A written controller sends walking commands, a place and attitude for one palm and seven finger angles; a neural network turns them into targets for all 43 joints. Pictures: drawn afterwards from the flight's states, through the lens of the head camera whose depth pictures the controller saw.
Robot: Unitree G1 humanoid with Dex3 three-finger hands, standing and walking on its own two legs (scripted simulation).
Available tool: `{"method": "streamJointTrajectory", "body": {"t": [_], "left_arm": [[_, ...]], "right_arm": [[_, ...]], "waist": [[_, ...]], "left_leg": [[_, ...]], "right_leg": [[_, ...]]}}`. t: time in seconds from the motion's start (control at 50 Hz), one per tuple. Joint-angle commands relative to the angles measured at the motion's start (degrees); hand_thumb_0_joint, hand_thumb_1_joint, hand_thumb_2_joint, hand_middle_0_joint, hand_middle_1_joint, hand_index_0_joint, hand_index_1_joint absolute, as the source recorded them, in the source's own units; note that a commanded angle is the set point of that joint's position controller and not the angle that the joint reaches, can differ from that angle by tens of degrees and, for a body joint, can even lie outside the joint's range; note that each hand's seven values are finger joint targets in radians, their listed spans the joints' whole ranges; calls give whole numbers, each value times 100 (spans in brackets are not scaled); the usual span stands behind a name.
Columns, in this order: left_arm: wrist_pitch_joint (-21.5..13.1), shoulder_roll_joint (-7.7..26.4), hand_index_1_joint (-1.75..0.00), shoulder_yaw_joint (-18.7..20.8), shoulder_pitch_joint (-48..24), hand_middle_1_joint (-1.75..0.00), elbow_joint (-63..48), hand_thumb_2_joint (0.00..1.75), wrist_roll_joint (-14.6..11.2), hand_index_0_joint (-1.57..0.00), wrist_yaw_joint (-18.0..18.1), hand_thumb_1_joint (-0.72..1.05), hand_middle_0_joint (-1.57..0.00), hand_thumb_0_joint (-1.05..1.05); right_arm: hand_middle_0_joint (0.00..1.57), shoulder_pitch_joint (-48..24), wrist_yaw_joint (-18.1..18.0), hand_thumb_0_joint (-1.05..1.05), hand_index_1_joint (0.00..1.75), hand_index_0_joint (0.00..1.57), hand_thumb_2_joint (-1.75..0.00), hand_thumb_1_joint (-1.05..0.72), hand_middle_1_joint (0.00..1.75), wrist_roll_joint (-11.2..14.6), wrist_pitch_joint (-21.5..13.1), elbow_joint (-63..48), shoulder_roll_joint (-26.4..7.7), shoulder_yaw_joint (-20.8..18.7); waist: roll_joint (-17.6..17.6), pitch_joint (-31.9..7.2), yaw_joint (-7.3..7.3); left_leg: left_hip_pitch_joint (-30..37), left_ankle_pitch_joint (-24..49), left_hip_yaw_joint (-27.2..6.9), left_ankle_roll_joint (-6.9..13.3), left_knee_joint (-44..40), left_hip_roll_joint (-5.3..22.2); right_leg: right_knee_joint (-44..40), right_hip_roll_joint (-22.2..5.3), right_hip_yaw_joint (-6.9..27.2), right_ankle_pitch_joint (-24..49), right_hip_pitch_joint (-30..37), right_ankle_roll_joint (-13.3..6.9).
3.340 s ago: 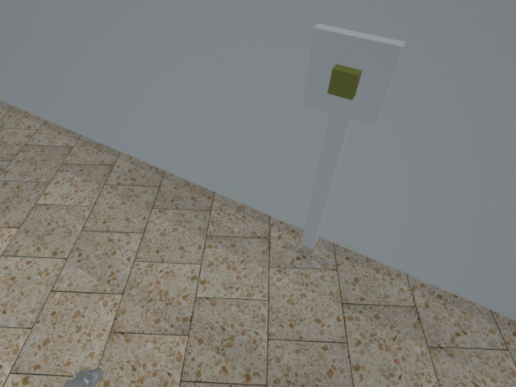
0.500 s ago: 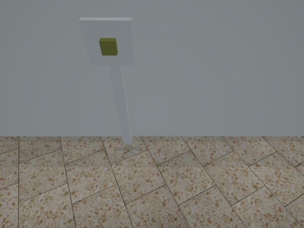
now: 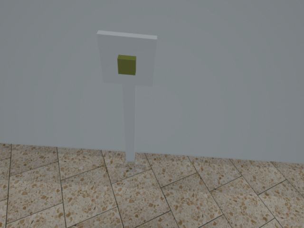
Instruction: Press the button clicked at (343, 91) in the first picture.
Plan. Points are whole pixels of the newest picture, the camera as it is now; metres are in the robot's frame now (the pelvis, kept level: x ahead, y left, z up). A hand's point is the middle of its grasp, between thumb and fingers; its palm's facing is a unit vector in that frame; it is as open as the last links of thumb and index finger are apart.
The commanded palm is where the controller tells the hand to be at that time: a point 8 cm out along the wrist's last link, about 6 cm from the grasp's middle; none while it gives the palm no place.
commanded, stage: take the last steps up to it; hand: left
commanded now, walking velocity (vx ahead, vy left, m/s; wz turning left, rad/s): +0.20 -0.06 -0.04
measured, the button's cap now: (127, 64) +0.66 +0.14 +0.08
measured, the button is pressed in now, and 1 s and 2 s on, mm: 0 0 0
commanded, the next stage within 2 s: come to a stop and stand still in 0.18 s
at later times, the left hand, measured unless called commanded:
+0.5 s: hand (108, 214) +0.19 +0.14 -0.16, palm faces +0.07 -0.97 -0.24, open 7.2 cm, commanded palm none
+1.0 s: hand out of the picture +0.09 +0.21 -0.17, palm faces +0.07 -0.98 -0.18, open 7.4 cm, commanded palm none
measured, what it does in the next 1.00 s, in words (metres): walks ahead: right foot, then left foot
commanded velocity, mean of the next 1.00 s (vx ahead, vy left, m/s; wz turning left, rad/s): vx -0.02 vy -0.03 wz -0.01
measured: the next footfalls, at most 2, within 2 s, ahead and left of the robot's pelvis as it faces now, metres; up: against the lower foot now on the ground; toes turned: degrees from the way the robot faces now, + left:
right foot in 0.34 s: +0.20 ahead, -0.15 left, +0.00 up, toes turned -7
left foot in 0.72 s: +0.17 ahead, +0.11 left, +0.00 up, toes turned +6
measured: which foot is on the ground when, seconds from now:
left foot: down 0.00-0.36, up 0.38-0.70, down 0.72-1.00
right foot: up 0.00-0.32, down 0.34-0.72, up 0.74-1.00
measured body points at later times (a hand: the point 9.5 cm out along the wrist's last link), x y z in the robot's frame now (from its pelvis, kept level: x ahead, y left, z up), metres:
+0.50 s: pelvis +0.13 -0.04 +0.00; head +0.15 -0.06 +0.45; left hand +0.19 +0.19 -0.14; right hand +0.08 -0.25 -0.17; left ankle +0.09 +0.08 -0.71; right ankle +0.16 -0.15 -0.73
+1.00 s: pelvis +0.10 +0.01 +0.01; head +0.11 +0.04 +0.46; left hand +0.09 +0.26 -0.16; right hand +0.17 -0.22 -0.13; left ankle +0.13 +0.11 -0.73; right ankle +0.05 -0.14 -0.68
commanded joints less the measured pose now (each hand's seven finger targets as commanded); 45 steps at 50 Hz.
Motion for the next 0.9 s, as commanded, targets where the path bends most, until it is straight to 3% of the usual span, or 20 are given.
{"method": "streamJointTrajectory", "body": {"t": [0.0, 0.2, 0.24, 0.26, 0.28, 0.3, 0.32, 0.34, 0.36, 0.38, 0.44, 0.52, 0.6, 0.66, 0.68, 0.7, 0.72, 0.78, 0.82, 0.88], "left_arm": [[31, -51, -30, 6, 511, -30, -245, 90, 4, -20, -4, 90, -20, 0], [-22, -85, -30, -13, -744, -30, -702, 90, -16, -20, -1, 90, -20, 0], [-70, -62, -30, -6, -713, -30, -683, 90, -14, -20, 7, 90, -20, 0], [-102, -72, -30, -1, -457, -30, -597, 90, -16, -20, 18, 90, -20, 0], [-157, -13, -30, -16, -157, -30, -464, 90, -18, -20, 50, 90, -20, 0], [-233, 222, -30, 5, 220, -30, -305, 90, -24, -20, 115, 90, -20, 0], [-292, 604, -30, 21, 506, -30, -178, 90, -42, -20, 192, 90, -20, 0], [-261, 745, -30, -16, 420, -30, -254, 90, -95, -20, 231, 90, -20, 0], [-285, 799, -30, 17, 154, -30, -253, 90, -101, -20, 263, 90, -20, 0], [-253, 681, -30, 1, -64, -30, -305, 90, -100, -20, 306, 90, -20, 0], [-94, 697, -30, 79, -277, -30, -368, 90, -58, -20, 387, 90, -20, 0], [40, 903, -30, 202, -638, -30, -626, 90, -27, -20, 394, 90, -20, 0], [99, 990, -30, 243, -986, -30, -877, 90, 17, -20, 348, 90, -20, 0], [171, 927, -30, 205, -1051, -30, -911, 90, -32, -20, 288, 90, -20, 0], [209, 716, -30, 148, -952, -30, -941, 90, -73, -20, 256, 90, -20, 0], [244, 349, -30, 68, -659, -30, -996, 90, -128, -20, 223, 90, -20, 0], [262, 345, -30, 47, -689, -30, -1001, 90, -109, -20, 227, 90, -20, 0], [283, 491, -30, 103, -398, -30, -656, 90, -36, -20, 123, 90, -20, 0], [262, 487, -30, 80, -188, -30, -518, 90, -39, -20, 73, 90, -20, 0], [269, 500, -30, 71, -255, -30, -535, 90, -41, -20, 55, 90, -20, 0]], "right_arm": [[20, 496, -28, 0, 30, 20, -90, -90, 30, 44, -87, -40, -579, -73], [20, 1034, -21, 0, 30, 20, -90, -90, 30, -33, 40, 259, -632, -167], [20, 1053, -17, 0, 30, 20, -90, -90, 30, -34, 77, 306, -619, -179], [20, 972, -28, 0, 30, 20, -90, -90, 30, -31, 91, 326, -588, -150], [20, 959, -33, 0, 30, 20, -90, -90, 30, -4, 96, 360, -481, -106], [20, 1032, -23, 0, 30, 20, -90, -90, 30, 45, 67, 392, -266, -42], [20, 1138, -10, 0, 30, 20, -90, -90, 30, 95, 52, 334, 4, 41], [20, 1120, -46, 0, 30, 20, -90, -90, 30, 108, 139, 305, -75, 57], [20, 1091, -68, 0, 30, 20, -90, -90, 30, 115, 247, 346, -21, 54], [20, 1063, -97, 0, 30, 20, -90, -90, 30, 141, 297, 353, -126, 26], [20, 661, -108, 0, 30, 20, -90, -90, 30, 128, 468, 298, -137, -30], [20, 352, -18, 0, 30, 20, -90, -90, 30, 68, 649, -22, -296, -146], [20, 254, 46, 0, 30, 20, -90, -90, 30, 72, 613, -265, -362, -170], [20, 617, 43, 0, 30, 20, -90, -90, 30, 62, 500, -213, -388, -149], [20, 691, 47, 0, 30, 20, -90, -90, 30, 51, 423, -204, -582, -153], [20, 485, 33, 0, 30, 20, -90, -90, 30, -4, 339, -354, -1013, -201], [20, 135, -4, 0, 30, 20, -90, -90, 30, -23, 340, -538, -1264, -220], [20, -528, -119, 0, 30, 20, -90, -90, 30, -45, 296, -578, -1037, -84], [20, -453, -140, 0, 30, 20, -90, -90, 30, -11, 270, -547, -999, -78], [20, -49, -181, 0, 30, 20, -90, -90, 30, 11, 261, -369, -1005, -113]], "waist": [[760, 351, 90], [653, 525, -263], [672, 479, -249], [696, 358, -90], [461, 164, 39], [-21, -152, 166], [-833, -520, 133], [-539, -433, 28], [-1177, -599, 17], [-1134, -572, -3], [-340, -386, 109], [-570, -214, 70], [-856, -296, -39], [-667, -362, -268], [56, -367, -291], [1557, -281, -159], [1733, -91, -187], [1102, 226, 73], [969, 56, 27], [879, -27, -139]], "left_leg": [[-195, -720, -1237, 283, -2259, 1344], [569, -34, -1228, 620, -1912, 1520], [488, 88, -1194, 538, -1598, 1450], [493, 289, -1040, 416, -1262, 1332], [412, 603, -810, 200, -710, 1049], [-21, 518, -492, -89, -33, 712], [-590, -719, -179, -375, 486, 260], [-418, -1947, -371, -514, 825, 118], [-297, -2135, -545, -555, 1133, 224], [-367, -2066, -697, -566, 1318, 240], [-652, -1908, -785, -595, 1885, 103], [-810, -1559, -933, -680, 2572, 24], [-396, -1294, -872, -657, 1719, 29], [732, 90, -540, -604, 15, -95], [1062, 308, -870, -531, -595, 189], [743, 568, -2303, -127, -1349, 1347], [-25, -41, -3059, 264, -1923, 1883], [-277, -1322, -2517, 244, -2137, 1457], [301, -622, -2038, 228, -1999, 1312], [851, 400, -1927, 342, -1851, 1427]], "right_leg": [[-397, -267, 159, 606, -438, 117], [-2802, -179, -144, 271, -136, 148], [-3233, -24, -281, 265, 329, 105], [-3671, 70, -371, 506, 724, 89], [-4281, 107, -349, 951, 1352, 66], [-4459, -412, 267, 2012, 2265, -59], [-4509, -1424, 1219, 3849, 2943, -390], [-4614, -1871, 1322, 5200, 2594, -730], [-4523, -1782, 1294, 5948, 2392, -867], [-4399, -1762, 1167, 6373, 2383, -966], [-4365, -1757, 908, 6154, 2311, -1095], [-4607, -1745, 644, 4923, 1666, -1112], [-4599, -1547, 487, 3639, 1305, -947], [-4235, -1077, 336, 1769, 670, -483], [-3702, -711, 176, 843, 347, -237], [-2997, -57, -135, -547, -48, 128], [-2153, 193, 124, -1231, 119, 189], [-1166, 161, 709, -477, 38, 150], [-1187, 162, 630, -211, -102, 236], [-1428, 143, 571, -286, -156, 296]]}}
